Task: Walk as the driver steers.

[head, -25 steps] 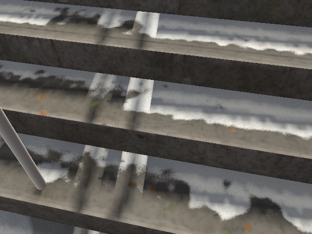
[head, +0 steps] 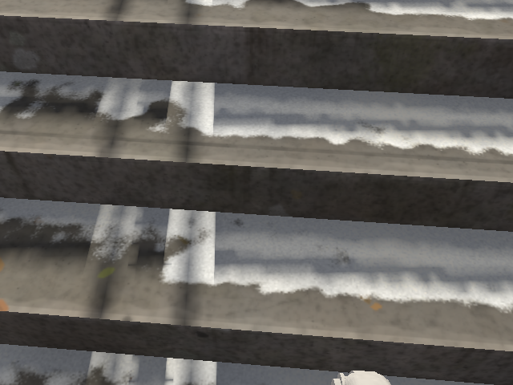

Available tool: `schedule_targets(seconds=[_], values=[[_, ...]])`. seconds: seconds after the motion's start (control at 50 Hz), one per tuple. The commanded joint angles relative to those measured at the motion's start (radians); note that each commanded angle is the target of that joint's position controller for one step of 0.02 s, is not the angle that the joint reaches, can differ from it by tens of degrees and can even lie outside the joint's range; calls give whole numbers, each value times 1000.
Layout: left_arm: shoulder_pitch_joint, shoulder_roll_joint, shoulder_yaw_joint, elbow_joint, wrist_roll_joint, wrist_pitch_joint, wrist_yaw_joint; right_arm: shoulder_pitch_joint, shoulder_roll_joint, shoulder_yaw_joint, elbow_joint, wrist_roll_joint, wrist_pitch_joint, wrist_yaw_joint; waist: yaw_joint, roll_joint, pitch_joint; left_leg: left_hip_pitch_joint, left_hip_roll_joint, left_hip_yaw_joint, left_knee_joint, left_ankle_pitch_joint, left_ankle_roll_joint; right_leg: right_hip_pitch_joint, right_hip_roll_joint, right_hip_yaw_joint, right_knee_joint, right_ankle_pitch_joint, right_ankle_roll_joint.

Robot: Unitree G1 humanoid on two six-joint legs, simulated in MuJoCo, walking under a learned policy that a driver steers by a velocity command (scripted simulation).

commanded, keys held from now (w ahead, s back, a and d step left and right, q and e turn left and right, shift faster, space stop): no key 0.24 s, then w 0.76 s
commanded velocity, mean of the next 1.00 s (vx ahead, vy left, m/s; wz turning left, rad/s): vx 0.35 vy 0.00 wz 0.00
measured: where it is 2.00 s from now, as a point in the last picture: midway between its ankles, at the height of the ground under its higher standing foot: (186, 169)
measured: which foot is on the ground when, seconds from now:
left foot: down 0.00-0.22, up 0.24-1.00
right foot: up 0.00-0.18, down 0.20-1.00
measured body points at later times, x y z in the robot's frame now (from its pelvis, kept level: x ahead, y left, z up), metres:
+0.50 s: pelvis +0.20 -0.05 +0.15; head +0.18 -0.07 +0.60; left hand +0.15 +0.17 +0.00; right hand +0.34 -0.28 +0.02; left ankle +0.19 +0.14 -0.38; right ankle +0.27 -0.12 -0.58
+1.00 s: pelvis +0.39 +0.07 +0.16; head +0.37 +0.10 +0.61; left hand +0.34 +0.30 -0.01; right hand +0.53 -0.15 +0.05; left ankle +0.42 +0.23 -0.51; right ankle +0.27 -0.12 -0.57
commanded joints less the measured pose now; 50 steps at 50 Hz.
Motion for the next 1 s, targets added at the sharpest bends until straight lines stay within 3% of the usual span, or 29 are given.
schedule_targets(seconds=[0.02,0.06,0.1,0.12,0.14,0.16,0.18,0.2,0.22,0.24,0.26,0.28,0.3,0.32,0.36,0.4,0.46,0.5,0.58,0.62,0.7,0.74,0.8,0.84,0.86,0.92,0.94,0.96,1.0], values=[[-55,-43,-39,-100,1,-14,3,74,-96,-1,-7,-7,15,-28,20,64,176,81,348,-288,-105,248,155,-396,11,29,241,-60,14],[-249,-69,-79,-241,22,-41,2,41,-105,2,-25,20,28,-45,24,35,185,26,290,-204,-124,312,79,-365,-15,-31,-34,-36,10],[-328,-63,-92,-305,50,-58,-5,89,-96,6,-26,23,29,-61,-3,19,95,-69,263,-169,-197,446,78,-79,-20,-117,-357,159,18],[-333,-93,-112,-327,55,-49,-6,56,-157,-14,-47,38,32,-69,28,49,35,-177,286,-143,-338,533,96,249,-21,-150,-592,84,-3],[-283,-84,-98,-311,39,-42,4,32,-187,-25,-59,50,30,-64,62,110,-18,-121,285,-115,-320,786,101,426,20,-153,-675,90,-13],[-137,-34,-74,-253,15,-34,4,43,-233,-32,-54,31,28,-46,111,227,-104,-4,279,-59,-204,1284,115,548,118,-243,-672,-26,-42],[-6,25,-49,-211,23,-36,0,23,-234,-29,-60,23,19,-31,177,306,-174,130,293,-64,-88,1760,93,641,153,-221,-734,86,-77],[113,91,-26,-182,40,-37,-13,-16,-237,-30,-62,43,16,-29,257,350,-218,289,282,-58,66,1851,54,680,152,-124,-971,108,-119],[244,229,23,-120,68,-34,-24,73,-196,-31,-71,7,-4,-26,243,103,-330,88,220,-78,319,1533,-8,1008,-10,185,-973,667,-239],[388,281,44,-48,128,-1,-7,122,-104,-19,-61,8,-23,7,246,-343,-508,-134,-38,-143,773,324,-71,1248,-260,733,-1473,851,-461],[339,236,44,-53,141,8,13,179,-99,-39,-9,20,-40,45,194,-288,-519,-204,-133,-388,1231,-57,-75,1166,-301,981,-1616,523,-461],[161,200,42,-62,84,2,7,-12,-65,-45,-112,39,-32,60,138,-139,-293,-360,-81,-386,1296,-63,-62,969,-263,817,-1609,170,-357],[91,100,24,-23,29,-9,-11,-169,-36,-32,-177,26,-1,43,120,-22,-63,-478,-27,-295,1255,-47,-19,790,-208,611,-1582,-104,-262],[54,28,14,28,23,-22,-24,-220,-45,-39,-219,18,16,18,63,71,61,-498,37,-247,1201,51,17,632,-152,426,-1567,-218,-187],[85,-68,-3,118,54,-29,-44,-147,-59,-44,-218,34,29,5,-3,0,69,-491,47,-223,1310,125,70,598,-85,282,-1585,-238,-151],[144,-46,6,163,60,-38,-46,-148,-22,-33,-222,48,19,0,0,-15,73,-604,31,-252,1320,216,110,683,-76,205,-1634,-155,-155],[200,-32,-4,198,63,-37,-40,-178,7,-7,-249,32,26,2,-15,-58,76,-808,42,-255,1395,205,112,745,-79,173,-1691,-155,-132],[188,13,1,180,61,-31,-30,-219,-27,-3,-281,10,30,2,-19,-58,48,-845,69,-228,1269,310,66,731,-78,125,-1709,-156,-114],[275,112,24,177,52,-30,13,-288,-78,-4,-295,11,25,-29,26,-96,21,-895,136,-130,1184,263,-70,757,-155,210,-1830,-249,-215],[275,125,30,171,39,-41,23,-314,-115,-24,-284,26,18,-38,46,-88,14,-918,169,-106,1143,286,-101,851,-187,248,-1869,-210,-223],[371,90,30,216,61,-4,14,-302,-38,-21,-246,49,23,-32,89,-124,75,-1168,166,-95,1501,119,-99,1016,-218,263,-1829,-305,-240],[403,78,30,216,63,10,22,-366,-47,-20,-288,48,6,-23,110,-83,116,-1289,210,-114,1476,74,-95,1119,-226,248,-1819,-270,-229],[382,89,33,191,74,16,31,-367,-33,-16,-291,42,-4,-21,112,-72,101,-1253,244,-104,1471,66,-122,1101,-255,243,-1835,-233,-249],[314,107,45,179,61,13,29,-338,-47,-19,-276,55,2,-29,81,-99,94,-1112,285,-108,1292,74,-122,1032,-231,151,-1838,-223,-201],[276,113,45,160,56,10,25,-382,-54,-18,-294,33,6,-26,91,-88,91,-999,287,-79,1156,137,-112,975,-219,103,-1854,-167,-183],[190,159,53,148,40,20,25,-421,-44,-12,-294,32,23,6,50,-101,141,-710,279,-3,844,124,-63,862,-231,15,-1930,-42,-164],[228,159,54,155,18,47,29,-466,-40,-3,-315,19,13,13,78,-55,160,-726,228,99,762,-36,-52,933,-183,-18,-1924,-8,-162],[206,159,44,140,26,56,28,-446,-78,-22,-313,21,-8,26,48,-21,137,-570,200,85,570,17,-29,980,-144,-39,-1809,251,-137],[226,232,53,136,22,65,22,-200,-156,-82,-256,14,-29,39,-71,-45,-37,-201,84,118,142,158,-22,1144,-101,-71,-1468,780,-86]])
